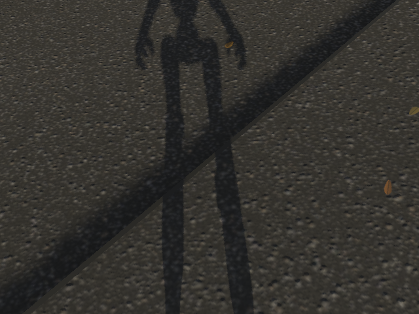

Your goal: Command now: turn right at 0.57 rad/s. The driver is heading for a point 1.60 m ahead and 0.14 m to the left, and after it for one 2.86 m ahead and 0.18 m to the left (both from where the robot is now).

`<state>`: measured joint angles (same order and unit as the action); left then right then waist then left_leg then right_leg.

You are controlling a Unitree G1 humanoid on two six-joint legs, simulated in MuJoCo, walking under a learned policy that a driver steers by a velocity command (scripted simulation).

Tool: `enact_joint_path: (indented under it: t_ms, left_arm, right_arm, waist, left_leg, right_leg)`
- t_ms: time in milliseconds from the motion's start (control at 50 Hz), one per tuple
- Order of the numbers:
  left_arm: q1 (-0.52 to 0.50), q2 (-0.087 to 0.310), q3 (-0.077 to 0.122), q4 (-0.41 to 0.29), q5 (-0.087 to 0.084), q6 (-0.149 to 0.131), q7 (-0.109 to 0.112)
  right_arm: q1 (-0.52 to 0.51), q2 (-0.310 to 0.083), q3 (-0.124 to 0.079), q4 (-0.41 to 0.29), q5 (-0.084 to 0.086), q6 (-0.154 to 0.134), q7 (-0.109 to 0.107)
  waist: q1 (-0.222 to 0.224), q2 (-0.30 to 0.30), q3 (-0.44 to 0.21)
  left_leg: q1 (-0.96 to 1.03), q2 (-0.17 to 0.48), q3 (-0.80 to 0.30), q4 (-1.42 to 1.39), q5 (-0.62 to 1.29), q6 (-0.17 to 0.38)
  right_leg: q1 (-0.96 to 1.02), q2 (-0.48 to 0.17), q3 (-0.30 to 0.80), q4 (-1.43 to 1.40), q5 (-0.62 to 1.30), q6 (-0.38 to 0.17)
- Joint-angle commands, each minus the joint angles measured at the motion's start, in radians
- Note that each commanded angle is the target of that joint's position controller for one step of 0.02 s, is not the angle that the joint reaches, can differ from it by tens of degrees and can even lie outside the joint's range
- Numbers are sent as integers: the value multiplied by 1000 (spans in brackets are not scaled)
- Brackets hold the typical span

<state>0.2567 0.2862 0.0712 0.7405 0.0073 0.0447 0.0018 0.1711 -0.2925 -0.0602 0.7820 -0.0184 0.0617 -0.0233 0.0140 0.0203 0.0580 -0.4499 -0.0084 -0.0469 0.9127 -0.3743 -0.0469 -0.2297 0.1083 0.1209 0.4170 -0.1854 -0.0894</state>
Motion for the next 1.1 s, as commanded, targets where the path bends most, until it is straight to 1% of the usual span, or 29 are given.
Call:
enact_joint_path:
  t_ms: [20,140,180,200,220,240,260,280,300,340,360,440,500,540,560,580,600,620,640,700,740,820,840,880,900,920,940,1000,1100]
  left_arm:
    - [53,173,47,-43,7,-4,1]
    - [-18,184,53,-54,10,3,-12]
    - [-73,173,50,-59,-1,5,-12]
    - [-78,148,42,-60,-9,3,-7]
    - [-10,77,23,-59,-8,-2,-5]
    - [17,105,32,-56,3,-3,7]
    - [10,154,43,-46,26,0,10]
    - [11,153,45,-26,20,2,5]
    - [24,141,43,-6,14,7,-1]
    - [33,122,35,9,13,14,-13]
    - [17,113,29,12,10,16,-15]
    - [-42,67,0,22,2,24,-9]
    - [-50,67,-11,41,-9,23,3]
    - [2,52,-20,78,-8,11,14]
    - [2,69,-20,87,1,-1,21]
    - [-1,115,-18,86,19,-16,29]
    - [-73,149,-16,94,11,-22,27]
    - [-103,88,-33,92,7,-30,19]
    - [-107,76,-38,100,7,-37,17]
    - [-59,84,-44,157,2,-44,30]
    - [-54,74,-48,182,2,-45,32]
    - [-58,129,-25,196,4,-39,48]
    - [-36,136,-20,201,6,-37,49]
    - [-7,174,1,200,10,-26,52]
    - [17,176,7,198,18,-29,51]
    - [18,156,5,195,24,-38,50]
    - [-1,139,3,187,22,-50,50]
    - [-22,130,4,178,21,-86,45]
    - [-7,175,22,178,27,-105,15]
  right_arm:
    - [-56,-76,-11,-89,4,-20,-6]
    - [-10,-83,-4,-105,19,-39,-14]
    - [67,-75,-1,-87,18,-49,-23]
    - [93,-93,-5,-80,10,-57,-31]
    - [62,-164,-14,-97,-5,-59,-38]
    - [-9,-236,-26,-128,-7,-53,-29]
    - [25,-197,-22,-115,-10,-50,-20]
    - [-22,-129,-2,-117,0,-52,-12]
    - [-68,-97,6,-123,1,-53,-7]
    - [-66,-89,11,-118,-1,-59,-11]
    - [-39,-88,12,-106,0,-61,-11]
    - [29,-97,12,-59,1,-64,-7]
    - [51,-124,4,-30,-7,-53,3]
    - [45,-123,4,-11,1,-46,5]
    - [60,-112,7,-2,2,-51,5]
    - [71,-84,15,-10,6,-61,9]
    - [73,-39,27,-12,20,-63,11]
    - [52,-57,27,16,9,-58,5]
    - [41,-71,21,34,6,-55,3]
    - [53,-75,18,75,5,-55,9]
    - [73,-59,25,114,9,-56,9]
    - [22,-78,17,118,14,-51,12]
    - [18,-65,20,116,11,-48,13]
    - [-13,-71,10,94,-7,-41,22]
    - [-50,-84,4,70,-14,-38,30]
    - [-49,-84,-1,65,-13,-38,35]
    - [-22,-73,-2,71,-12,-42,41]
    - [-18,-62,-2,67,-10,-59,60]
    - [-48,-66,-5,19,-1,-53,92]
  waist:
    - [33,-132,-72]
    - [5,-146,-96]
    - [-46,-136,-101]
    - [-56,-100,-101]
    - [-10,98,-114]
    - [4,190,-75]
    - [-4,127,-76]
    - [22,75,-46]
    - [38,70,-25]
    - [28,126,-46]
    - [13,119,-54]
    - [-30,132,-74]
    - [-43,171,-72]
    - [-1,137,-71]
    - [-1,103,-84]
    - [-17,18,-122]
    - [-70,-139,-81]
    - [-48,-104,-79]
    - [-37,-98,-55]
    - [-29,-117,-33]
    - [-30,-84,-24]
    - [-14,-73,-11]
    - [-2,-95,-31]
    - [35,-190,25]
    - [54,-189,79]
    - [40,-134,113]
    - [15,-94,115]
    - [3,-91,61]
    - [4,-143,32]
  left_leg:
    - [-86,-11,-12,-63,-23,5]
    - [100,-56,-21,-245,-35,40]
    - [246,-59,-11,-453,71,56]
    - [344,-7,-49,-588,142,71]
    - [410,216,-283,-700,84,124]
    - [325,377,-487,-717,200,240]
    - [247,394,-470,-686,277,307]
    - [210,328,-373,-676,300,295]
    - [195,255,-269,-665,320,261]
    - [262,190,-178,-637,434,236]
    - [293,183,-158,-623,481,238]
    - [373,192,-156,-592,478,245]
    - [353,190,-171,-569,497,246]
    - [315,175,-158,-521,553,207]
    - [262,171,-160,-508,534,165]
    - [197,143,-128,-472,442,119]
    - [223,46,-42,-527,235,90]
    - [305,50,-38,-552,197,80]
    - [315,47,-44,-556,230,78]
    - [340,70,-54,-562,317,81]
    - [319,72,-60,-575,317,78]
    - [214,29,-59,-485,284,76]
    - [182,-1,-39,-441,179,78]
    - [19,-49,37,-220,-88,94]
    - [-87,-8,33,-70,-139,103]
    - [-166,26,5,30,-133,107]
    - [-210,50,-13,57,-101,106]
    - [-173,72,19,-32,-19,89]
    - [92,34,134,-264,31,116]
  right_leg:
    - [142,-272,316,-84,211,-157]
    - [62,-237,412,-48,290,-117]
    - [3,-194,402,-16,233,-60]
    - [-65,-148,365,28,115,-8]
    - [-155,-39,220,203,-180,51]
    - [-268,106,38,381,-387,77]
    - [-220,36,50,550,-392,85]
    - [-204,21,63,612,-331,87]
    - [-192,17,53,651,-273,97]
    - [-207,22,32,661,-236,118]
    - [-208,21,24,631,-237,128]
    - [-137,-19,-18,374,-275,139]
    - [-28,-33,-90,169,-271,115]
    - [96,-42,-110,-90,-64,90]
    - [188,-82,-49,-168,59,75]
    - [278,-196,75,-171,110,54]
    - [150,-274,144,-118,241,1]
    - [99,-274,132,-111,191,-10]
    - [83,-239,110,-115,135,7]
    - [72,-196,76,-130,111,32]
    - [93,-191,59,-132,97,33]
    - [112,-213,48,-116,66,4]
    - [121,-234,68,-146,-82,-16]
    - [110,-343,199,-248,-502,-107]
    - [94,-426,280,-308,-573,-166]
    - [104,-465,309,-331,-547,-200]
    - [145,-458,275,-331,-490,-194]
    - [222,-391,92,-301,-254,-130]
    - [102,-370,-77,-227,-180,-83]
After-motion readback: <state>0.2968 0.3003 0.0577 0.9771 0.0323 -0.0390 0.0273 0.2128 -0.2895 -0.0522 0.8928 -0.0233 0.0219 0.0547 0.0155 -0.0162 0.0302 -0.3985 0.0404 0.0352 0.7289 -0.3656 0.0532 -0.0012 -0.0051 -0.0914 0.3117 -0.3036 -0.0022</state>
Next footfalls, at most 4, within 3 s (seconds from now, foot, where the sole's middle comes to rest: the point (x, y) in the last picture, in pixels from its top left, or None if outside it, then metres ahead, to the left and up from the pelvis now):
0.22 left None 0.05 0.12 -0.78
0.58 right None -0.03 -0.08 -0.78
1.16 left None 0.13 0.16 -0.78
1.68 right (210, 298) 0.51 0.08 -0.78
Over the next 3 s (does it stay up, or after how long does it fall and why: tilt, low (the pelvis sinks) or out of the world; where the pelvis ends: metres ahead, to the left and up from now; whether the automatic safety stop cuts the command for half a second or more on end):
stays up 0.95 0.11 0.00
